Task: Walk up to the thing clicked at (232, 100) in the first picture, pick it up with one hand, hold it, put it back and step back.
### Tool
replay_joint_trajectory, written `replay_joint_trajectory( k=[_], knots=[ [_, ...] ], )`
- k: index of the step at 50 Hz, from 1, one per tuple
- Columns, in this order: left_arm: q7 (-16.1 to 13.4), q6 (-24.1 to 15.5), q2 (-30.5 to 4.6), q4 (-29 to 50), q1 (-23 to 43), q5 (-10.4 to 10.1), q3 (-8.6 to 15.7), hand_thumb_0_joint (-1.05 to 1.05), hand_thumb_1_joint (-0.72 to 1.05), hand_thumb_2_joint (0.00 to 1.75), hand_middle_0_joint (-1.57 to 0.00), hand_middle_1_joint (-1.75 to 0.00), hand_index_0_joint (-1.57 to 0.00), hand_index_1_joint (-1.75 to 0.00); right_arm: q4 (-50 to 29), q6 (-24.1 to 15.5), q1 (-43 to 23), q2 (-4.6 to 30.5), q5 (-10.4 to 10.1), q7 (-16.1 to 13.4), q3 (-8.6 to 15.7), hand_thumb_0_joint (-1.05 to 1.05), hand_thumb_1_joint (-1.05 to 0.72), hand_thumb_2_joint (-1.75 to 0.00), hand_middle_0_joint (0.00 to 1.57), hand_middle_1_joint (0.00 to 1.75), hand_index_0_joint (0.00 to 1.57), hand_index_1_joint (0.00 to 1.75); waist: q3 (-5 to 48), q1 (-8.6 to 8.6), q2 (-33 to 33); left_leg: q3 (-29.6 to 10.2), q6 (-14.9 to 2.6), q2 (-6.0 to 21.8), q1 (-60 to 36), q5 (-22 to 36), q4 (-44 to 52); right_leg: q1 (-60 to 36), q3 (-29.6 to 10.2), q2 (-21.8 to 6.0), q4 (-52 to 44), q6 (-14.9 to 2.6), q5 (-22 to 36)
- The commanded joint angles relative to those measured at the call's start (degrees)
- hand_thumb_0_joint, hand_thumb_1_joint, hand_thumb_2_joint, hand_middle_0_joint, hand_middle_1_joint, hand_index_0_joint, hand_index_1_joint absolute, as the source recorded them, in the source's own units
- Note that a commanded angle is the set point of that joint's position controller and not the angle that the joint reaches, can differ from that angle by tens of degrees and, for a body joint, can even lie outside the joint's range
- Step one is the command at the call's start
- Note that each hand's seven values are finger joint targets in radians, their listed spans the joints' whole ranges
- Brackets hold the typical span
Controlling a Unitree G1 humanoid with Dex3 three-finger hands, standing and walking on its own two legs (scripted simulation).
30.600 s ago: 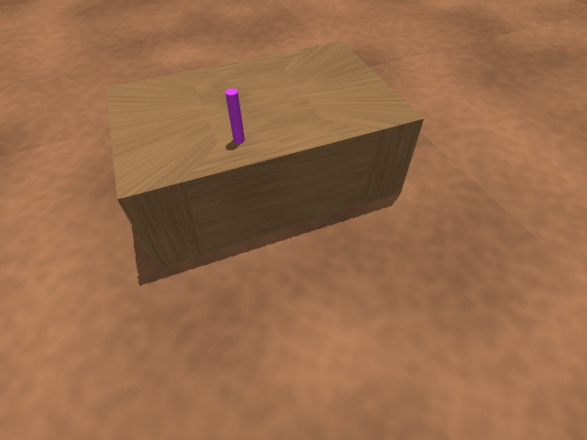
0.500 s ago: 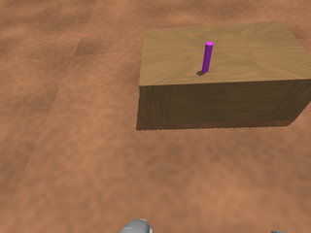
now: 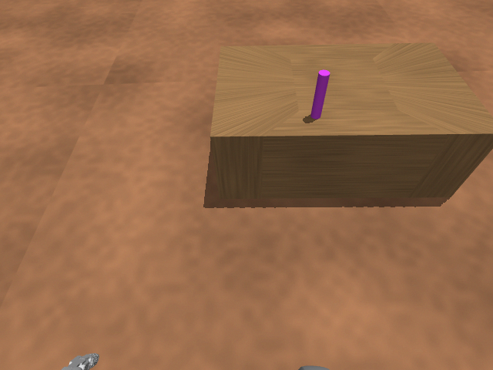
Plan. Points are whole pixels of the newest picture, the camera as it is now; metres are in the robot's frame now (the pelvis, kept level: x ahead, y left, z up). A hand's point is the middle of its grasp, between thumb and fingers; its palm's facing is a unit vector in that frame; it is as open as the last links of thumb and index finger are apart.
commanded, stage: step back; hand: right
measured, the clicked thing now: (319, 95) +1.08 -0.27 -0.24
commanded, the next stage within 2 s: stand in 0.46 s
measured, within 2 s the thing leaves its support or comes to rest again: neither
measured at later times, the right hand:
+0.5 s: hand (388, 364) +0.15 -0.23 -0.14, palm faces -0.03 +0.94 -0.35, open 7.4 cm
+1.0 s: hand out of the picture +0.11 -0.24 -0.13, palm faces -0.02 +0.95 -0.32, open 7.4 cm
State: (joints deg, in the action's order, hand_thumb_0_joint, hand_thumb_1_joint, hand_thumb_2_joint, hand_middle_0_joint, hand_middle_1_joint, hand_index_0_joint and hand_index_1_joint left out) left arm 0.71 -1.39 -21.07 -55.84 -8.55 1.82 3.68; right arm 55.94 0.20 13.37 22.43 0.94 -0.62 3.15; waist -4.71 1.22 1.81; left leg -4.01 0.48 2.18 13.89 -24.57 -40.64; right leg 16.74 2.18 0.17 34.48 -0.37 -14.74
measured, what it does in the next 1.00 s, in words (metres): steps on the spot: left foot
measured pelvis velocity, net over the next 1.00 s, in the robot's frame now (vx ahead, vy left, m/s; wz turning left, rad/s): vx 0.03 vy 0.01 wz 0.01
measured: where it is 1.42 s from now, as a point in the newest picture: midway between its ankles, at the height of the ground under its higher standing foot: outside the picture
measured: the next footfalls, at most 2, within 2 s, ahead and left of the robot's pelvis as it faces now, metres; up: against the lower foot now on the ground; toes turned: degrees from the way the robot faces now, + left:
left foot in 0.20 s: +0.06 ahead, +0.14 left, +0.00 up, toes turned +1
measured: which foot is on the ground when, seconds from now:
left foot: up 0.00-0.18, down 0.20-1.00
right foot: down 0.00-1.00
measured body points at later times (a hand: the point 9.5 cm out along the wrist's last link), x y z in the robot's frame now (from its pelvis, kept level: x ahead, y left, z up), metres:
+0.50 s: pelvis +0.04 +0.02 +0.01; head +0.06 +0.03 +0.46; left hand +0.14 +0.33 -0.11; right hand +0.15 -0.27 -0.11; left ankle +0.02 +0.14 -0.72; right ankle +0.04 -0.12 -0.72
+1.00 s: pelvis +0.03 +0.01 +0.02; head +0.04 +0.01 +0.47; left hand +0.10 +0.31 -0.11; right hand +0.11 -0.29 -0.11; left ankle +0.02 +0.14 -0.72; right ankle +0.04 -0.12 -0.72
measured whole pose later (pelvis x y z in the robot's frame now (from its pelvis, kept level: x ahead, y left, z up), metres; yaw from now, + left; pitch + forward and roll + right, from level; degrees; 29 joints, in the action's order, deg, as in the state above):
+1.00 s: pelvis +0.03 +0.01 +0.02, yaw +0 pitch -2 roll +0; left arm 0.5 -1.0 -19.8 -65.9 -5.8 0.7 0.0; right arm 65.4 -0.5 4.8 19.8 0.3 0.6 0.7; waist -3.6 -0.1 0.4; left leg -0.2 1.2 1.1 5.3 -10.5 -18.0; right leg 7.0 1.8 -1.7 18.5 1.0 -9.3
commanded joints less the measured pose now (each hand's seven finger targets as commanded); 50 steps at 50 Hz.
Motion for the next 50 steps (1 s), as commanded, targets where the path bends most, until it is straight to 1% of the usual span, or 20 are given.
replay_joint_trajectory(
  k=[1, 3, 5, 7, 9, 10, 11, 12, 13, 14, 16, 18, 20, 22, 23, 26, 30, 38, 40, 50],
  knots=[
    [-1.27, -1.63, -17.01, 4.91, 5.32, 0.02, 3.58, 0.0, 0.9, 0.9, -0.2, -0.3, -0.2, -0.3, -2.41, -1.13, 1.15, 10.3, -0.01, -0.83, 1.79, 0.0, -0.9, -0.9, 0.2, 0.3, 0.2, 0.3, 3.19, -1.35, -8.16, -1.86, -0.16, -0.59, 6.62, -8.68, -8.93, -0.91, -27.24, -21.03, -16.99, -13.29, -5.16],
    [-1.34, -1.78, -14.77, 4.63, 5.81, -0.27, 2.76, 0.0, 0.9, 0.9, -0.2, -0.3, -0.2, -0.3, -1.43, -1.34, 0.04, 9.61, -0.38, -0.46, 1.3, 0.0, -0.9, -0.9, 0.2, 0.3, 0.2, 0.3, 3.53, -1.35, -8.85, -1.3, -0.93, -1.02, 6.72, -5.73, -6.19, -2.44, -18.25, -16.45, -14.56, -9.84, 3.4],
    [-1.37, -1.9, -15.08, 3.46, 5.09, -0.16, 2.77, 0.0, 0.9, 0.9, -0.2, -0.3, -0.2, -0.3, -0.62, -1.23, 0.35, 9.0, -0.28, -0.36, 1.19, 0.0, -0.9, -0.9, 0.2, 0.3, 0.2, 0.3, 4.49, -1.93, -10.77, 0.42, -0.57, -0.95, 4.76, -2.43, -2.81, -2.47, -16.01, -15.49, -12.71, -8.77, 7.88],
    [-1.38, -1.64, -14.81, 3.46, 6.18, -0.53, 2.44, 0.0, 0.9, 0.9, -0.2, -0.3, -0.2, -0.3, 0.06, -1.43, 0.65, 8.35, -0.04, -0.37, 1.0, 0.0, -0.9, -0.9, 0.2, 0.3, 0.2, 0.3, 5.85, -1.12, -11.85, 3.25, -0.62, -1.21, 2.02, 1.17, 4.27, -3.4, -12.42, -13.88, -9.97, -7.88, 14.82],
    [-1.25, -0.98, -13.89, 3.48, 7.51, -1.01, 1.92, 0.0, 0.9, 0.9, -0.2, -0.3, -0.2, -0.3, 1.65, -1.91, 2.2, 8.07, 0.41, -0.56, 1.23, 0.0, -0.9, -0.9, 0.2, 0.3, 0.2, 0.3, 6.99, 0.44, -10.81, 3.57, -0.59, -1.69, -4.23, 13.11, 15.39, -2.31, -9.32, -11.99, -5.7, -5.33, 18.01],
    [-1.27, -0.81, -12.36, 3.57, 7.11, -1.29, 1.44, 0.0, 0.9, 0.9, -0.2, -0.3, -0.2, -0.3, 1.77, -2.1, 1.24, 9.16, 0.64, -0.65, 1.72, 0.0, -0.9, -0.9, 0.2, 0.3, 0.2, 0.3, 8.29, -0.14, -7.93, -0.04, -1.73, 0.85, -6.78, 22.05, 15.24, -1.71, -7.67, -10.21, -3.41, -3.31, 17.77],
    [-1.31, -0.69, -10.94, 3.78, 6.65, -1.68, 1.13, 0.0, 0.9, 0.9, -0.2, -0.3, -0.2, -0.3, 1.3, -2.36, 0.16, 11.3, 1.05, -0.82, 2.19, 0.0, -0.9, -0.9, 0.2, 0.3, 0.2, 0.3, 9.95, -0.83, -3.51, -6.23, -3.88, 6.18, -6.8, 28.65, 16.63, -1.81, -5.51, -7.41, -0.13, -1.53, 14.22],
    [-1.32, -0.37, -10.59, 2.53, 5.93, -2.26, 0.9, 0.0, 0.9, 0.9, -0.2, -0.3, -0.2, -0.3, 0.41, -2.35, -5.61, 12.75, 0.57, -0.63, 1.99, 0.0, -0.9, -0.9, 0.2, 0.3, 0.2, 0.3, 8.42, -3.2, -0.43, -8.76, -6.35, 8.49, -1.7, 24.6, 16.57, -3.13, -3.07, -3.45, -1.33, -0.5, 2.79],
    [-1.52, -0.34, -11.09, 1.28, 5.17, -2.14, 1.0, 0.0, 0.9, 0.9, -0.2, -0.3, -0.2, -0.3, 0.02, -2.15, -8.81, 13.38, 0.4, -0.33, 1.88, 0.0, -0.9, -0.9, 0.2, 0.3, 0.2, 0.3, 6.93, -3.64, 1.28, -8.58, -7.76, 9.39, 2.37, 21.22, 16.05, -6.68, -2.92, -3.38, -2.92, -0.58, -1.87],
    [-1.61, -0.68, -11.26, 0.65, 5.27, -1.77, 0.83, 0.0, 0.9, 0.9, -0.2, -0.3, -0.2, -0.3, 0.5, -2.09, -10.02, 11.88, 0.44, -0.16, 1.33, 0.0, -0.9, -0.9, 0.2, 0.3, 0.2, 0.3, 6.5, -4.0, 0.47, -6.5, -6.15, 8.16, 3.09, 22.36, 15.67, -9.05, -3.6, -4.57, -5.9, -0.9, 1.37],
    [-1.53, -1.16, -12.44, 0.14, 6.01, -1.62, 1.06, 0.0, 0.9, 0.9, -0.2, -0.3, -0.2, -0.3, 1.22, -2.17, -9.01, 10.14, 0.29, -0.29, 0.76, 0.0, -0.9, -0.9, 0.2, 0.3, 0.2, 0.3, 8.45, -2.71, -0.13, -2.26, -3.11, 4.41, 0.04, 28.33, 13.99, -10.79, -5.78, -7.03, -6.55, -1.96, 13.64],
    [-1.67, -1.15, -12.62, -0.14, 6.25, -1.97, 1.02, 0.0, 0.9, 0.9, -0.2, -0.3, -0.2, -0.3, 2.53, -2.14, -7.44, 9.75, -0.01, -0.5, 0.76, 0.0, -0.9, -0.9, 0.2, 0.3, 0.2, 0.3, 10.03, -2.11, 1.41, -1.38, -2.39, 4.07, -3.14, 34.43, 13.61, -10.95, -5.1, -7.54, -5.31, -2.31, 18.78],
    [-1.86, -1.12, -12.34, -0.69, 5.76, -1.83, 0.66, 0.0, 0.9, 0.9, -0.2, -0.3, -0.2, -0.3, 2.54, -1.93, -9.02, 10.03, -0.19, -0.42, 0.95, 0.0, -0.9, -0.9, 0.2, 0.3, 0.2, 0.3, 11.23, -2.42, 1.35, -0.96, -2.96, 4.44, -5.99, 38.95, 12.73, -10.84, -4.07, -7.32, -6.12, -1.89, 21.22],
    [-1.97, -0.92, -12.37, -1.2, 6.38, -1.74, 0.57, 0.0, 0.9, 0.9, -0.2, -0.3, -0.2, -0.3, 2.54, -1.6, -10.17, 9.4, -0.23, -0.42, 0.91, 0.0, -0.9, -0.9, 0.2, 0.3, 0.2, 0.3, 10.31, -2.43, 0.36, -0.61, -3.08, 4.53, -5.47, 37.23, 13.43, -10.66, -3.97, -7.26, -6.97, -1.61, 20.37],
    [-1.62, -0.49, -9.57, -2.95, 5.82, -2.19, -0.73, 0.0, 0.9, 0.9, -0.2, -0.3, -0.2, -0.3, 2.63, -2.24, -9.17, 9.34, -0.73, -0.33, 0.12, 0.0, -0.9, -0.9, 0.2, 0.3, 0.2, 0.3, 10.48, -1.4, 0.0, -2.83, -2.98, 5.61, -8.0, 35.78, 17.19, -10.56, -4.72, -6.79, -8.22, -1.26, 19.7],
    [-1.37, -0.27, -9.91, -3.19, 7.24, -1.96, -0.9, 0.0, 0.9, 0.9, -0.2, -0.3, -0.2, -0.3, 3.14, -2.62, -11.16, 10.45, -0.51, -0.19, 0.28, 0.0, -0.9, -0.9, 0.2, 0.3, 0.2, 0.3, 8.59, -1.75, 0.58, -3.49, -2.58, 6.23, -6.49, 32.96, 19.98, -12.27, -4.36, -6.47, -11.04, -0.36, 16.33],
    [-1.23, -0.59, -10.54, -4.59, 6.98, -1.67, -1.17, 0.0, 0.9, 0.9, -0.2, -0.3, -0.2, -0.3, 3.61, -2.68, -11.65, 9.46, -0.63, -0.1, -0.09, 0.0, -0.9, -0.9, 0.2, 0.3, 0.2, 0.3, 8.51, -1.49, -0.68, -1.75, -1.79, 5.62, -9.73, 35.46, 20.81, -12.58, -4.78, -7.36, -13.29, -0.5, 19.9],
    [-1.14, -0.75, -11.0, -5.88, 7.39, -1.38, -1.26, 0.0, 0.9, 0.9, -0.2, -0.3, -0.2, -0.3, 4.29, -2.47, -12.98, 9.49, -0.59, 0.22, -0.09, 0.0, -0.9, -0.9, 0.2, 0.3, 0.2, 0.3, 6.72, -1.32, -0.87, -0.99, -1.29, 5.1, -8.39, 25.73, 24.52, -12.97, -5.23, -7.74, -17.27, -0.17, 14.31],
    [-1.05, -0.79, -10.87, -6.25, 6.7, -1.27, -1.38, 0.0, 0.9, 0.9, -0.2, -0.3, -0.2, -0.3, 4.59, -2.3, -13.08, 9.1, -0.58, 0.35, -0.24, 0.0, -0.9, -0.9, 0.2, 0.3, 0.2, 0.3, 5.53, -1.47, -1.49, -0.86, -1.17, 4.81, -8.62, 20.73, 25.39, -10.86, -5.65, -7.66, -18.77, -0.11, 10.22],
    [-1.04, -1.13, -11.23, -6.54, 6.15, -1.23, -1.5, 0.0, 0.9, 0.9, -0.2, -0.3, -0.2, -0.3, 5.71, -2.14, -11.73, 9.31, -0.36, 0.86, -0.45, 0.0, -0.9, -0.9, 0.2, 0.3, 0.2, 0.3, 5.63, -1.31, -2.48, -1.1, -1.18, 4.56, -6.94, 16.53, 25.77, -10.62, -6.29, -7.92, -20.41, -0.18, 6.07]
  ],
)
